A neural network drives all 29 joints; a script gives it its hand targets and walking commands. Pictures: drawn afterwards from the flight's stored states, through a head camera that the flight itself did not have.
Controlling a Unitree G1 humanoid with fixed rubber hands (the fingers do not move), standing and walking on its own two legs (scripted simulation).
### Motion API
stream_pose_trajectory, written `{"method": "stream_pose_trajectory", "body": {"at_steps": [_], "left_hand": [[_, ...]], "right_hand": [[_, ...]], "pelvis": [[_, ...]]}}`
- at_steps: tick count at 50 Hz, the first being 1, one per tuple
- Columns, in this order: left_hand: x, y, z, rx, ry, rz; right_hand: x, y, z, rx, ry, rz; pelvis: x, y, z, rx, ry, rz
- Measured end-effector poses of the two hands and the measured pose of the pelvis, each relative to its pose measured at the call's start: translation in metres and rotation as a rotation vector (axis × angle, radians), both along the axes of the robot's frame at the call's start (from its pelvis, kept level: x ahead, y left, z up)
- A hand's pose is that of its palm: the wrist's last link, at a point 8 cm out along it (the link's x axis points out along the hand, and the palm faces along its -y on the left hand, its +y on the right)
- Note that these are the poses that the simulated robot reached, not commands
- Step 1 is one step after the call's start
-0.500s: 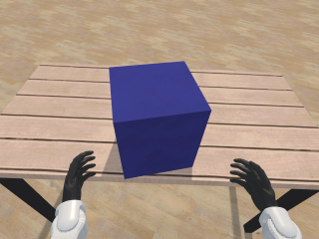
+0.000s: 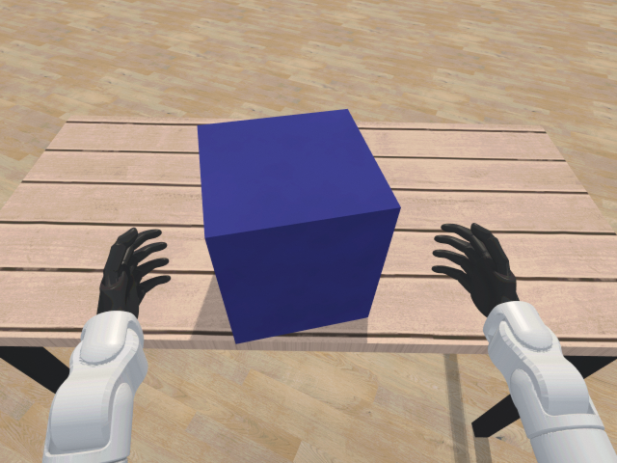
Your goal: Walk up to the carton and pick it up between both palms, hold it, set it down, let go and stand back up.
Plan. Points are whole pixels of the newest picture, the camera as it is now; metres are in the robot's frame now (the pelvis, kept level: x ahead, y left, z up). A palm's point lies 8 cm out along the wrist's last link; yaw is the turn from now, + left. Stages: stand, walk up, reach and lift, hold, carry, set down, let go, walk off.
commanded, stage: reach and lift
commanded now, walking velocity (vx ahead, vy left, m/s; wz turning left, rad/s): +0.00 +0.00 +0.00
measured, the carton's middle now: (290, 229) +0.41 +0.05 +0.06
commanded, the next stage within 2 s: none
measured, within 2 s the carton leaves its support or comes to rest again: neither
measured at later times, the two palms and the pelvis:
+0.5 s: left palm (115, 239) +0.30 +0.23 +0.16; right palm (489, 213) +0.37 -0.19 +0.15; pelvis -0.01 -0.01 +0.00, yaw +1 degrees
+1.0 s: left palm (103, 182) +0.35 +0.24 +0.20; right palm (478, 145) +0.43 -0.17 +0.21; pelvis +0.00 +0.00 +0.00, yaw +2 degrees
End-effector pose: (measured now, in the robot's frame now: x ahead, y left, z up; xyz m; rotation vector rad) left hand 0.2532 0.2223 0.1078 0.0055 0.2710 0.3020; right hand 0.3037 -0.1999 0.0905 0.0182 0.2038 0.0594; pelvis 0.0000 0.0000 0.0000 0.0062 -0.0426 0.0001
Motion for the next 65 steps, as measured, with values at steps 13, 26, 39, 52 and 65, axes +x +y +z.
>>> {"method": "stream_pose_trajectory", "body": {"at_steps": [13, 26, 39, 52, 65], "left_hand": [[0.020, 0.006, 0.020, -0.017, 0.001, 0.015], [0.049, 0.006, 0.053, -0.013, -0.037, 0.007], [0.071, 0.013, 0.076, -0.011, -0.050, 0.014], [0.094, 0.021, 0.097, 0.000, -0.053, 0.015], [0.122, 0.022, 0.123, 0.014, -0.047, 0.005]], "right_hand": [[0.035, 0.006, 0.034, -0.012, -0.021, 0.028], [0.068, 0.010, 0.066, -0.020, -0.034, 0.044], [0.102, 0.019, 0.095, -0.012, -0.040, 0.062], [0.130, 0.028, 0.121, -0.007, -0.038, 0.070], [0.157, 0.037, 0.153, 0.013, -0.040, 0.072]], "pelvis": [[0.000, -0.004, -0.001, -0.001, 0.015, 0.011], [-0.006, -0.005, -0.002, -0.002, 0.049, 0.014], [-0.002, -0.004, -0.002, -0.006, 0.067, 0.020], [0.001, -0.003, -0.002, -0.011, 0.079, 0.027], [0.003, -0.001, -0.003, -0.014, 0.104, 0.034]]}}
